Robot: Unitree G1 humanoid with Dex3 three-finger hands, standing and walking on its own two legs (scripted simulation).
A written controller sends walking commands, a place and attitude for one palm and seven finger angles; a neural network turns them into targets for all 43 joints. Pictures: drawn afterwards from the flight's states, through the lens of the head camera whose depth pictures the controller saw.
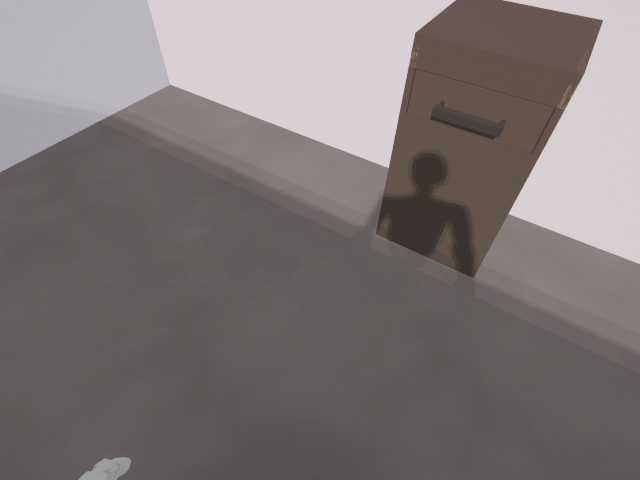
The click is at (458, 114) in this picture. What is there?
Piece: drawer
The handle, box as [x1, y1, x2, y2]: [431, 101, 505, 137]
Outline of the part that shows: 432,109 431,115 498,137 505,122 505,120 503,119 500,123 496,123 444,107 442,105 444,101 441,101 438,104 436,104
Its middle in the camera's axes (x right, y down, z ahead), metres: +0.43 -0.35 +1.11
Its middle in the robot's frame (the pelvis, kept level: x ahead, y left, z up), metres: +1.08 -0.37 -0.10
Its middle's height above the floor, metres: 0.67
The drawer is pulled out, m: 0.00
